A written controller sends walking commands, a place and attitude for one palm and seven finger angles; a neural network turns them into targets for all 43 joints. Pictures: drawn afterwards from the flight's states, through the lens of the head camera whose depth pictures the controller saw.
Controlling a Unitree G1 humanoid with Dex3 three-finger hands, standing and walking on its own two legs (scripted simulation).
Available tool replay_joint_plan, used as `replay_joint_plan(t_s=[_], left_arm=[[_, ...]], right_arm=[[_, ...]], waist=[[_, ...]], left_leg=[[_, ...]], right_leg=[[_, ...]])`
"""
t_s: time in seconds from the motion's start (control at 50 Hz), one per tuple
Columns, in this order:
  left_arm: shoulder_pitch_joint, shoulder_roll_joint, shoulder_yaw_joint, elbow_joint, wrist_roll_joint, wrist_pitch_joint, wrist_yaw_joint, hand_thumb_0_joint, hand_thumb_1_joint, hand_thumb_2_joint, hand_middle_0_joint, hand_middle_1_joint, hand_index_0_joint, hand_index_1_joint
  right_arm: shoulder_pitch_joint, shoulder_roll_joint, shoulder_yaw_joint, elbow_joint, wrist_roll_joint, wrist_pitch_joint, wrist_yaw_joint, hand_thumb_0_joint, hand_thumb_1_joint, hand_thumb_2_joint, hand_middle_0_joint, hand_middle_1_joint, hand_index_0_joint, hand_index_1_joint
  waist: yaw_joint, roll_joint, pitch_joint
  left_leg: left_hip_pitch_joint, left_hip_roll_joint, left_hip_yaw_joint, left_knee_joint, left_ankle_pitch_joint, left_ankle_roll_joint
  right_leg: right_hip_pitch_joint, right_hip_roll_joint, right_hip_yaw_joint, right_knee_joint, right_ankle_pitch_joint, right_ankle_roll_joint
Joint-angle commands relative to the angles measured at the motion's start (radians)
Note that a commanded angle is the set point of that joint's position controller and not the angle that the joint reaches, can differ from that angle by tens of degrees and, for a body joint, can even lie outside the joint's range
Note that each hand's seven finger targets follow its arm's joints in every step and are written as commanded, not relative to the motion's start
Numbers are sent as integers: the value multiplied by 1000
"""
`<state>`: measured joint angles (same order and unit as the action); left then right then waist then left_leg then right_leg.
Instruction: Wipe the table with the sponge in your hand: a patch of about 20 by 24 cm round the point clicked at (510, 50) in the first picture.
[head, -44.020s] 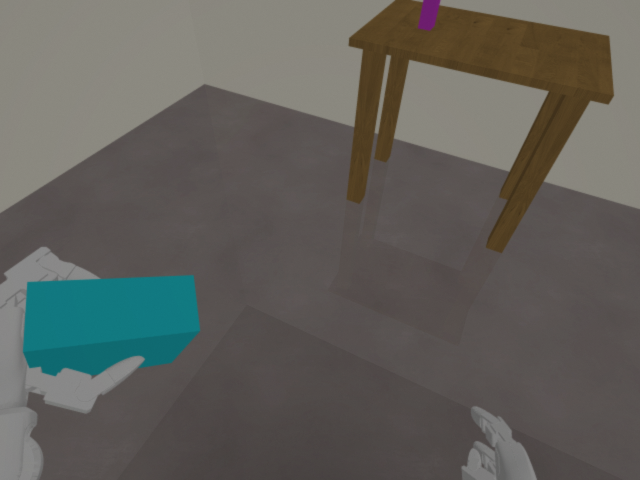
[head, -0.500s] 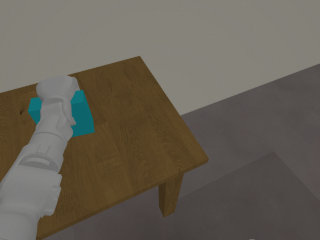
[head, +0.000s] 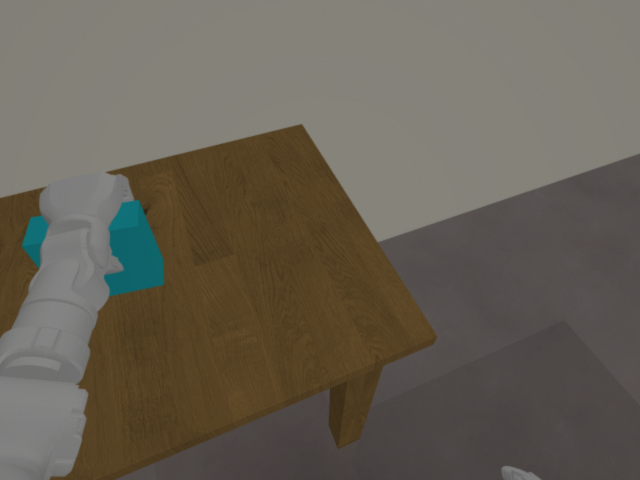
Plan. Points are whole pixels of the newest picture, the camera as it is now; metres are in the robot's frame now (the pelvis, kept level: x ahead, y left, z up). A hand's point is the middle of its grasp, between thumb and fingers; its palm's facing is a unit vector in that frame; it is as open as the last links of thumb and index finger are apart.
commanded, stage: slide back across to the first lane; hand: left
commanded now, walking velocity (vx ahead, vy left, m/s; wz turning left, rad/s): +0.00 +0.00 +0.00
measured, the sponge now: (108, 263) +0.39 +0.33 +0.02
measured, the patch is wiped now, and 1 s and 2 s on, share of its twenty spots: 1.00 1.00 1.00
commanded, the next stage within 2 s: wipe back along the first lane in 0.06 s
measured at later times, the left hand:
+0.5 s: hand (94, 251) +0.37 +0.32 +0.07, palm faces -0.01 -0.06 -1.00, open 9.7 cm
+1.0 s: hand (93, 278) +0.33 +0.30 +0.07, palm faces -0.01 -0.05 -1.00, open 9.8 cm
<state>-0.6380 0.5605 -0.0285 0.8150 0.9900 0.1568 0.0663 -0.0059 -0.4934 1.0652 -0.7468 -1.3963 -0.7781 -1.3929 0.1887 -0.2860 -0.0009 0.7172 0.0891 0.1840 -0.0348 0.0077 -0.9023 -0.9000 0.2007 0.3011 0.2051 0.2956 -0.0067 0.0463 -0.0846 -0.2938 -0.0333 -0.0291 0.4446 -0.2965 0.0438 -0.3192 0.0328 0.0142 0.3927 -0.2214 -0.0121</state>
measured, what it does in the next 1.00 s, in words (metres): stands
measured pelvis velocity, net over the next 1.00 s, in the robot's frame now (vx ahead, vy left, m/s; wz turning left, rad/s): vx -0.01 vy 0.00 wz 0.01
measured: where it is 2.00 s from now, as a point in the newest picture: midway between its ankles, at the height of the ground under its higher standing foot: outside the picture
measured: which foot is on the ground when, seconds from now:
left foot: down 0.00-1.00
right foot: down 0.00-1.00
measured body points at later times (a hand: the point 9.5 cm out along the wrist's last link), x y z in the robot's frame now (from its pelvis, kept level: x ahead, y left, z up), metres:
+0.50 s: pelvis +0.00 +0.01 +0.00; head +0.03 -0.01 +0.45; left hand +0.37 +0.31 +0.13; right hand +0.14 -0.24 -0.13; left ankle -0.06 +0.09 -0.74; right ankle -0.02 -0.12 -0.74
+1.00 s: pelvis -0.01 +0.00 +0.00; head +0.01 -0.02 +0.45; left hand +0.33 +0.30 +0.13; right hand +0.17 -0.24 -0.11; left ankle -0.06 +0.09 -0.74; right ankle -0.02 -0.12 -0.74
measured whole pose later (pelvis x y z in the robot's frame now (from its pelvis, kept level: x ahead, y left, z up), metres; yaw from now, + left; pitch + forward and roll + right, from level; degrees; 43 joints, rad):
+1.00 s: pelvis -0.01 +0.00 +0.00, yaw +1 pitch +5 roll -1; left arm -0.33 0.49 -0.06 0.41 0.95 0.28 0.08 -0.02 -0.46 1.06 -0.72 -1.42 -0.74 -1.43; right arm 0.12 -0.27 0.02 0.66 0.08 0.18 -0.02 0.01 -0.90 -0.90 0.20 0.30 0.20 0.30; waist 0.05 0.06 -0.07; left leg -0.24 -0.04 -0.04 0.45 -0.30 0.04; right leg -0.27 0.03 0.01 0.41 -0.23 -0.01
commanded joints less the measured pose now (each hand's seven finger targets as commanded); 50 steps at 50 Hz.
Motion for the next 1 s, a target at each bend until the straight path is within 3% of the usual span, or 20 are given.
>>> replay_joint_plan(t_s=[0.0,0.12,0.16,0.18,0.22,0.28,0.36,0.44,0.46,0.52,0.56,0.6,0.66,0.7,0.76,0.82,0.86,0.94,0.96,0.98], left_arm=[[-353,281,46,-167,28,-16,8,0,100,1300,-1200,-1600,-1200,-1600],[-300,333,102,-208,41,-43,15,0,100,1300,-1200,-1600,-1200,-1600],[-255,319,110,-218,29,-44,17,0,100,1300,-1200,-1600,-1200,-1600],[-243,276,74,-233,27,-44,19,0,100,1300,-1200,-1600,-1200,-1600],[-192,250,69,-241,18,-33,25,0,100,1300,-1200,-1600,-1200,-1600],[-147,222,63,-308,5,-15,31,0,100,1300,-1200,-1600,-1200,-1600],[-48,178,54,-357,-21,24,31,0,100,1300,-1200,-1600,-1200,-1600],[-6,172,41,-349,-26,62,23,0,100,1300,-1200,-1600,-1200,-1600],[-7,202,65,-370,-24,67,20,0,100,1300,-1200,-1600,-1200,-1600],[-23,137,-8,-373,-6,85,9,0,100,1300,-1200,-1600,-1200,-1600],[11,159,19,-376,-1,90,6,0,100,1300,-1200,-1600,-1200,-1600],[38,122,-9,-385,-6,87,2,0,100,1300,-1200,-1600,-1200,-1600],[73,140,16,-401,-12,85,-1,0,100,1300,-1200,-1600,-1200,-1600],[93,97,-17,-425,-18,86,-1,0,100,1300,-1200,-1600,-1200,-1600],[84,137,20,-437,-18,101,2,0,100,1300,-1200,-1600,-1200,-1600],[83,108,-13,-444,-21,112,1,0,100,1300,-1200,-1600,-1200,-1600],[90,111,-2,-475,-24,117,-2,0,100,1300,-1200,-1600,-1200,-1600],[154,101,-4,-492,-35,120,-4,0,100,1300,-1200,-1600,-1200,-1600],[188,110,19,-519,-43,123,-5,0,100,1300,-1200,-1600,-1200,-1600],[191,90,-4,-529,-47,124,-6,0,100,1300,-1200,-1600,-1200,-1600]], right_arm=[[-24,-148,-48,-101,-9,-30,-6,0,-900,-900,200,300,200,300],[-22,-151,-52,-106,-18,-27,1,0,-900,-900,200,300,200,300],[-36,-149,-50,-117,-17,-26,3,0,-900,-900,200,300,200,300],[-32,-145,-53,-115,-18,-25,8,0,-900,-900,200,300,200,300],[-36,-146,-57,-116,-17,-25,14,0,-900,-900,200,300,200,300],[-51,-144,-61,-125,-21,-23,22,0,-900,-900,200,300,200,300],[-88,-142,-56,-141,-16,-23,31,0,-900,-900,200,300,200,300],[-98,-146,-49,-139,-13,-23,27,0,-900,-900,200,300,200,300],[-114,-150,-45,-145,-12,-23,25,0,-900,-900,200,300,200,300],[-116,-140,-39,-145,-11,-28,26,0,-900,-900,200,300,200,300],[-128,-140,-36,-156,-12,-31,26,0,-900,-900,200,300,200,300],[-125,-130,-35,-161,-12,-35,26,0,-900,-900,200,300,200,300],[-143,-136,-31,-171,-12,-36,25,0,-900,-900,200,300,200,300],[-142,-127,-30,-180,-12,-38,25,0,-900,-900,200,300,200,300],[-165,-132,-28,-185,-13,-37,20,0,-900,-900,200,300,200,300],[-170,-126,-24,-186,-10,-37,15,0,-900,-900,200,300,200,300],[-187,-127,-22,-196,-11,-39,15,0,-900,-900,200,300,200,300],[-185,-123,-22,-194,-11,-44,12,0,-900,-900,200,300,200,300],[-204,-124,-21,-206,-12,-45,13,0,-900,-900,200,300,200,300],[-198,-119,-21,-202,-11,-46,13,0,-900,-900,200,300,200,300]], waist=[[-4,13,-274],[20,36,-327],[30,27,-335],[23,33,-333],[24,22,-316],[34,24,-351],[41,1,-320],[35,-64,-263],[44,-46,-261],[30,-24,-208],[46,-1,-207],[43,-14,-206],[51,-14,-199],[48,-25,-195],[54,-35,-171],[46,-35,-144],[57,-16,-161],[57,-45,-170],[71,-37,-184],[60,-43,-184]], left_leg=[[106,10,-5,-2,480,-8],[129,15,-11,23,610,-27],[121,17,-16,19,642,-30],[132,20,-14,29,649,-32],[139,25,-18,30,667,-37],[164,31,-29,37,710,-43],[141,29,-33,25,696,-42],[95,14,-20,4,553,-31],[89,13,-27,-5,539,-31],[95,11,-28,-11,484,-32],[93,10,-33,-17,471,-31],[96,7,-31,-10,460,-32],[76,6,-33,-18,424,-30],[78,7,-31,-17,417,-31],[61,5,-32,-30,352,-19],[52,1,-23,-34,318,-17],[62,2,-31,-38,324,-16],[63,-2,-24,-32,333,-13],[63,-1,-32,-34,341,-10],[70,0,-25,-28,345,-9]], right_leg=[[177,-6,-3,24,397,-67],[195,-6,-4,44,463,-73],[211,-8,2,41,489,-76],[199,-10,-4,48,488,-70],[180,-5,-11,45,470,-68],[196,-7,-10,51,485,-69],[214,-6,-3,43,498,-70],[227,-7,-7,34,452,-64],[230,-6,3,32,436,-71],[182,-3,-13,26,358,-71],[185,0,-6,23,332,-79],[187,0,-15,28,328,-76],[192,1,4,24,320,-82],[190,-1,-9,28,310,-76],[188,1,9,12,270,-80],[180,-3,-1,9,246,-75],[182,1,12,7,242,-81],[212,-2,10,14,278,-75],[223,0,25,13,285,-79],[227,-4,15,18,297,-74]])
